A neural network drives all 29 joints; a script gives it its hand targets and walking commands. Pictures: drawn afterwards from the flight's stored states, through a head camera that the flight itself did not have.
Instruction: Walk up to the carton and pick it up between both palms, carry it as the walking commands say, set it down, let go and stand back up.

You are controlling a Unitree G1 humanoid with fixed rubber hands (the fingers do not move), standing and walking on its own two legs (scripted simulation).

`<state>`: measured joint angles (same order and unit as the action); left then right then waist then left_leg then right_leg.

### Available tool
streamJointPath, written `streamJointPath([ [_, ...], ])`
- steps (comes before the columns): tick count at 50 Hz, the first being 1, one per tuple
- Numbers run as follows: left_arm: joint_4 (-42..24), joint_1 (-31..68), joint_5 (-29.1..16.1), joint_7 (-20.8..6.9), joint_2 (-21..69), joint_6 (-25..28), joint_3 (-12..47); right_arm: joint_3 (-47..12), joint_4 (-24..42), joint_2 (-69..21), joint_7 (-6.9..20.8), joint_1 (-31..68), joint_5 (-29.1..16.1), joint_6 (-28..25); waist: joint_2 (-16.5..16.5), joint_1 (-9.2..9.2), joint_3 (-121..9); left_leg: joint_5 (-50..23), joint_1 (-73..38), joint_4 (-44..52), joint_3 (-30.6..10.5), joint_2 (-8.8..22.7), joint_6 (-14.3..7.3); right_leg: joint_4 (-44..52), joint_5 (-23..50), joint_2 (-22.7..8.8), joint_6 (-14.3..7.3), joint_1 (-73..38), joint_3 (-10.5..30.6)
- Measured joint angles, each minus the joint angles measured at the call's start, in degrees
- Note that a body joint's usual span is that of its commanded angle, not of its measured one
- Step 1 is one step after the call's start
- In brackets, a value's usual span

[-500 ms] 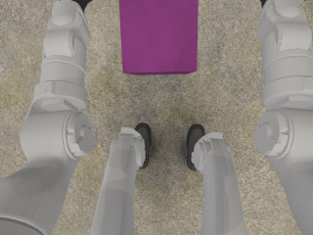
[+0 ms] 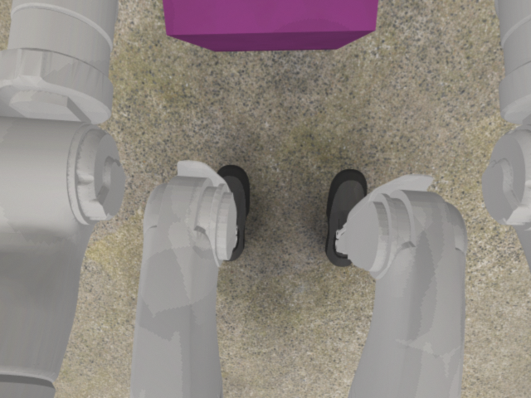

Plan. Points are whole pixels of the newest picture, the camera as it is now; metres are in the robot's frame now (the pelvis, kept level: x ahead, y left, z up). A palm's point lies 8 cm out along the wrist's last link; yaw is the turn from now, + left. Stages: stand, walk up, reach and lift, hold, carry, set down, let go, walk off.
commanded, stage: reach and lift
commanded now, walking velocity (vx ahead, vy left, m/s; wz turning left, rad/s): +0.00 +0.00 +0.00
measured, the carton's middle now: out of the picture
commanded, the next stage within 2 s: none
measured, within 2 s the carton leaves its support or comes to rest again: leaves its support in 1.94 s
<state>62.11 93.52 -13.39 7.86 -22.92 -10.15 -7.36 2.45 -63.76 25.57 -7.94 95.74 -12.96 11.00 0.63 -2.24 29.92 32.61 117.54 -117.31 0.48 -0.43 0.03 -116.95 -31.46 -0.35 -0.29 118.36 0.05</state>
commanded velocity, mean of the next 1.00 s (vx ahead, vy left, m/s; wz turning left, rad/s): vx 0.00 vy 0.00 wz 0.00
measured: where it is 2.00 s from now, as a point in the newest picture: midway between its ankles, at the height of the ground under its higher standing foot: (287, 231)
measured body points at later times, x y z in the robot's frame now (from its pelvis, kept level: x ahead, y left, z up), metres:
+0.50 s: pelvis +0.02 +0.00 -0.06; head +0.40 +0.00 +0.15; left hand +0.59 +0.20 -0.24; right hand +0.61 -0.17 -0.25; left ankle +0.12 +0.12 -0.39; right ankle +0.12 -0.12 -0.39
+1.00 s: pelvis +0.01 +0.00 -0.05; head +0.40 +0.01 +0.16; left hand +0.58 +0.20 -0.24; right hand +0.61 -0.12 -0.24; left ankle +0.12 +0.12 -0.39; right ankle +0.12 -0.12 -0.39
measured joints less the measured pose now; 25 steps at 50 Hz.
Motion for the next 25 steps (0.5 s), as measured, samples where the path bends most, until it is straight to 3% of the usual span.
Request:
streamJointPath([
  [11, 8.03, 2.52, 1.91, -1.94, 0.91, 2.45, -0.47, -0.24, -9.52, 1.31, 3.39, 2.05, 0.74, -3.05, 0.29, -0.28, -1.16, 0.18, 6.81, -6.17, 0.32, -0.26, -0.40, -6.02, -0.37, -0.26, 0.65, 6.47, 0.32],
  [25, 3.78, -1.06, -2.65, -0.05, 0.29, 4.47, 4.07, -1.79, -6.52, 0.51, 1.57, 0.42, -1.92, -5.37, 0.98, 0.06, 0.09, 3.26, 9.67, -12.40, 0.17, -0.60, -0.22, -12.33, -3.70, -0.55, 0.48, 9.15, 0.16],
])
